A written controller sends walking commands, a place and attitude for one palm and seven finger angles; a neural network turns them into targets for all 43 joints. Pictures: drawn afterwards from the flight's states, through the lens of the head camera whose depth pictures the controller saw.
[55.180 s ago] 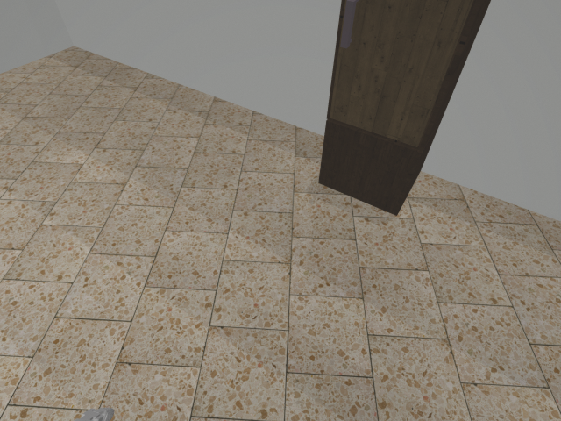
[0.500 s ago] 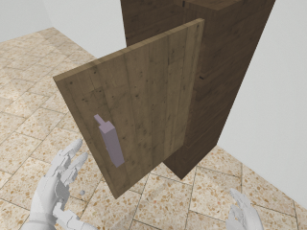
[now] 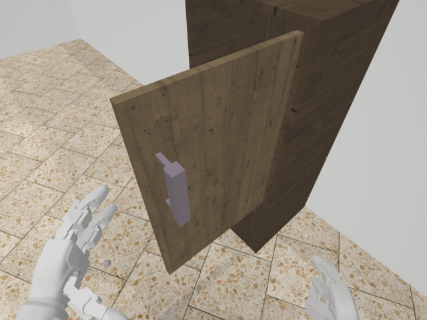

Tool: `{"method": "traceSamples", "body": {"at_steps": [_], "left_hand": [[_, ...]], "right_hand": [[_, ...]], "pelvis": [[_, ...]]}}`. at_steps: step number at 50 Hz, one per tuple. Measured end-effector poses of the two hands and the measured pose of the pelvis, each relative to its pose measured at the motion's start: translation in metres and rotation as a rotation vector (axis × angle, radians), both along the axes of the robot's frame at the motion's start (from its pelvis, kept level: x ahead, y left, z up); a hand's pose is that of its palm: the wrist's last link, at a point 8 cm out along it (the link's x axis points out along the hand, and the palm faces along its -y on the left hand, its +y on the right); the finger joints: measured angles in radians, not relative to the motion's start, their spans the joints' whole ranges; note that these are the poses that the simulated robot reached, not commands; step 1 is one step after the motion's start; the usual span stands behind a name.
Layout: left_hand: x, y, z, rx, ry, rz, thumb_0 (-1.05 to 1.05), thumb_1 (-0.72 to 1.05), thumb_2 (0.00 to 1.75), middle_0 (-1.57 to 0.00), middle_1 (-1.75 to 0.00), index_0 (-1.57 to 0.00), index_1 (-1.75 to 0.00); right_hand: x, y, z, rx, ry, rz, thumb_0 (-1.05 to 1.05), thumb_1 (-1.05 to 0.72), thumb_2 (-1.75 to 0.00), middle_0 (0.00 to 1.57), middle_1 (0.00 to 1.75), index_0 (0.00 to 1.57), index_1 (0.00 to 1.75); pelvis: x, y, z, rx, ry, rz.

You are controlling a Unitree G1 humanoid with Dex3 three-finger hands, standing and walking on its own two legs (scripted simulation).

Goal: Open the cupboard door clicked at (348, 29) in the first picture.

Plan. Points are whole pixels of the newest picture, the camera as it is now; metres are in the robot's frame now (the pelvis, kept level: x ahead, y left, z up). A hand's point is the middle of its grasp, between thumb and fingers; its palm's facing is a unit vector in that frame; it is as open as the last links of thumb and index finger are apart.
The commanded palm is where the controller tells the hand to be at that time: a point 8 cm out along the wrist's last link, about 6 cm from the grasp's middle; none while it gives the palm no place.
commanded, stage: draw the hand back to the body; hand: left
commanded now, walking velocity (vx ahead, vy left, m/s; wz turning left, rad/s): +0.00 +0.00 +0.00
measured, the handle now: (172, 189) +0.32 +0.11 +0.10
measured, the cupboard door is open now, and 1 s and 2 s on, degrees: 88 88 88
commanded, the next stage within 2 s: step back with the hand held close in 1.36 s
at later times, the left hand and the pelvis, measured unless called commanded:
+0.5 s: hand (65, 241) +0.19 +0.23 +0.15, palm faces +0.31 -0.89 -0.34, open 14.7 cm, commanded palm +0.14 +0.27 +0.17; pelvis +0.01 +0.00 +0.03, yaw +0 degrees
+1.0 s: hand (49, 190) +0.23 +0.25 +0.20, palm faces +0.43 -0.81 -0.40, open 8.9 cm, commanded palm +0.18 +0.29 +0.21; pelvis +0.04 -0.01 +0.05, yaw -1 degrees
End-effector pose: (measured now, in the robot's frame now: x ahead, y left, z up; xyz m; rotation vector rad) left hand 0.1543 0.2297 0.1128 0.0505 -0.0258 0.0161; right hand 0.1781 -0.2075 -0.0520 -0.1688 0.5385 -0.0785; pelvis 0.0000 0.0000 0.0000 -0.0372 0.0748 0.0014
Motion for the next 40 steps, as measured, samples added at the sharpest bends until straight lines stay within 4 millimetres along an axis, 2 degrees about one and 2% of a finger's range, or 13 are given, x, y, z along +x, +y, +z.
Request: {"method": "traceSamples", "body": {"at_steps": [15,17,24,31,40], "left_hand": [[-0.008,0.022,0.025,0.026,-0.008,0.026,-0.01,-0.47,0.32,-0.15,-0.30,-0.15,-0.30],[-0.006,0.026,0.032,0.119,0.004,0.084,-0.01,-0.44,0.33,-0.15,-0.30,-0.16,-0.30],[-0.005,0.039,0.050,0.284,0.024,0.295,-0.01,-0.26,0.41,-0.16,-0.30,-0.16,-0.30],[0.003,0.045,0.062,0.335,0.021,0.353,0.00,-0.03,0.51,-0.17,-0.30,-0.17,-0.30],[0.021,0.053,0.082,0.375,-0.030,0.391,0.00,0.28,0.64,-0.18,-0.30,-0.19,-0.30]], "right_hand": [[-0.002,0.002,0.014,-0.024,-0.038,0.019,0.01,-0.90,-0.90,0.20,0.30,0.21,0.30],[-0.001,0.002,0.017,-0.037,-0.037,0.018,0.01,-0.90,-0.90,0.20,0.30,0.21,0.30],[0.001,0.003,0.023,-0.049,0.013,0.013,0.01,-0.90,-0.90,0.20,0.30,0.21,0.30],[0.008,0.001,0.021,-0.056,0.077,0.023,0.01,-0.90,-0.90,0.20,0.30,0.21,0.30],[0.026,-0.005,0.023,-0.049,0.101,0.020,0.01,-0.90,-0.90,0.20,0.30,0.21,0.30]], "pelvis": [[-0.003,0.005,0.011,-0.004,-0.049,0.011],[-0.002,0.004,0.014,-0.002,-0.063,0.006],[0.004,0.004,0.030,0.009,-0.101,-0.003],[0.016,0.004,0.040,0.022,-0.125,-0.010],[0.030,0.001,0.045,0.030,-0.135,-0.020]]}}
